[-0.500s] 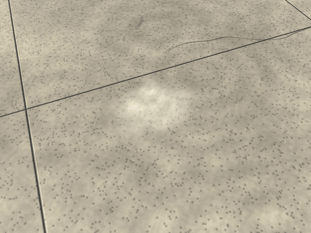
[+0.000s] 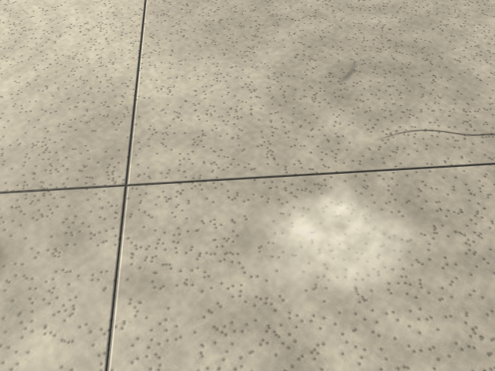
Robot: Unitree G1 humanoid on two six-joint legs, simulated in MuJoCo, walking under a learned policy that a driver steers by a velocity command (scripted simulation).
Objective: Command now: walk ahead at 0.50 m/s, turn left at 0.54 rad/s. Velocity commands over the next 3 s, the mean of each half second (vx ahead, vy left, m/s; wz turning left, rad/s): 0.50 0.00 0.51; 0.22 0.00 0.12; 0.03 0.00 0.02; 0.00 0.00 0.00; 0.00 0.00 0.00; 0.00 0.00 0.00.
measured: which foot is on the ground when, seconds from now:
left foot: down 0.00-0.52, up 0.54-0.94, down 0.96-1.00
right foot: up 0.00-0.50, down 0.52-1.00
